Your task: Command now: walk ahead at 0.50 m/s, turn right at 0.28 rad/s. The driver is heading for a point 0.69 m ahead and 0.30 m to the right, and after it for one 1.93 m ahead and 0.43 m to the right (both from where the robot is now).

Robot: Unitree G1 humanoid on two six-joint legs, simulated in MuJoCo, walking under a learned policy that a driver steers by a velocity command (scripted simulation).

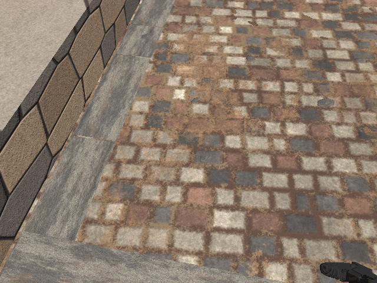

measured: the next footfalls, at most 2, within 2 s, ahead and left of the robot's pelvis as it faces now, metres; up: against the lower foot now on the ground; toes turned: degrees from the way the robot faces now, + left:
left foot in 0.02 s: +0.18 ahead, +0.13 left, +0.00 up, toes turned +0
right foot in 0.54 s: +0.41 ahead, -0.17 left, +0.00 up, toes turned -21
